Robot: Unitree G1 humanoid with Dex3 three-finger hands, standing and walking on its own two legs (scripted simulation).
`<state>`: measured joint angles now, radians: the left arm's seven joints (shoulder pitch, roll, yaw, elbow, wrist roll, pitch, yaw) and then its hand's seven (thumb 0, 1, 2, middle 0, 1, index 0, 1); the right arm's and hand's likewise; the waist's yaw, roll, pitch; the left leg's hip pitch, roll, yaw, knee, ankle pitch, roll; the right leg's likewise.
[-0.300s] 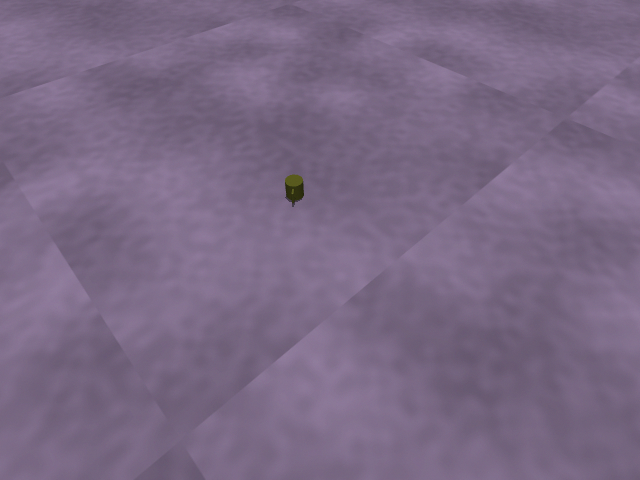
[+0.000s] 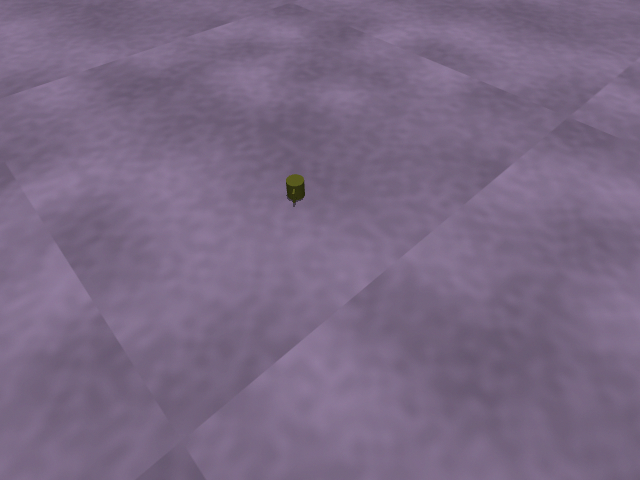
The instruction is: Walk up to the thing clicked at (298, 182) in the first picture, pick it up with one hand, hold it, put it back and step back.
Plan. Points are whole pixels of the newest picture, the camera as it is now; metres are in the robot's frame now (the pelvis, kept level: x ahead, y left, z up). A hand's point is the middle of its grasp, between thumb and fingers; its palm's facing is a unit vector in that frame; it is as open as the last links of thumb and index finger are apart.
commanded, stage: stand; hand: left
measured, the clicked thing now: (295, 189) +1.40 +0.16 -0.74
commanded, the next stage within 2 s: walk up in 0.82 s
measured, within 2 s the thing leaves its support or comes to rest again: neither
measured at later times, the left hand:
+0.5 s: hand out of the picture +0.08 +0.25 -0.16, palm faces -0.03 -0.94 -0.34, open 7.4 cm
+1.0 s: hand out of the picture +0.09 +0.26 -0.16, palm faces -0.05 -0.93 -0.36, open 7.4 cm
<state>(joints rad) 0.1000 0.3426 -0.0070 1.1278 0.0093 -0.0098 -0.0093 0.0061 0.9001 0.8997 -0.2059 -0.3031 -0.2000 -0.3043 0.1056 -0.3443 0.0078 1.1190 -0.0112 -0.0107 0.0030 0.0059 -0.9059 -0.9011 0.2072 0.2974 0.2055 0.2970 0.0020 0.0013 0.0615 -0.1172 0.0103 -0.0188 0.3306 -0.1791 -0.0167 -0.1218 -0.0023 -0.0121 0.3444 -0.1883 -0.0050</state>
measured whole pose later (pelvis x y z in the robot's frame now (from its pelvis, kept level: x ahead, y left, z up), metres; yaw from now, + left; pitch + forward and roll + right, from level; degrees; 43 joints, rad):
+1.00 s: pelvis +0.03 -0.01 -0.01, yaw -3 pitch -1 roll +2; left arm 0.21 0.41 0.07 1.05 0.04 -0.02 -0.07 0.01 0.90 0.90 -0.21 -0.30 -0.20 -0.30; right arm 0.21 -0.39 -0.07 1.03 -0.05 -0.04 0.05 0.01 -0.90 -0.90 0.21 0.30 0.21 0.30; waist 0.02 -0.02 0.03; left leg -0.14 0.01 0.03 0.47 -0.30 0.02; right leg -0.23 -0.01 0.00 0.60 -0.42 -0.04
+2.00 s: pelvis +0.44 -0.10 -0.02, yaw -5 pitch -3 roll +1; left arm 0.29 0.40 0.07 0.89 0.03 -0.09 -0.06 0.01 0.90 0.90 -0.21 -0.30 -0.20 -0.30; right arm 0.36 -0.44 -0.07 0.88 -0.02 -0.03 0.06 0.01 -0.91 -0.90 0.20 0.30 0.20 0.30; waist -0.01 0.07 0.05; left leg -0.20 0.01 0.01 0.88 -0.47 0.05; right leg -0.34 -0.04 -0.06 0.63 -0.23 -0.02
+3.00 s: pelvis +0.79 -0.09 -0.02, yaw -2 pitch -3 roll +1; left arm 0.28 0.39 0.04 0.86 0.01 -0.09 -0.04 0.01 0.90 0.90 -0.21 -0.30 -0.20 -0.30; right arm 0.35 -0.41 -0.04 0.85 -0.01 -0.02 0.04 0.01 -0.91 -0.90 0.21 0.30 0.20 0.30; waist 0.00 0.06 0.09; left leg -0.27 -0.01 0.04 0.95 -0.50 0.05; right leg -0.33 -0.04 -0.05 0.59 -0.20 -0.03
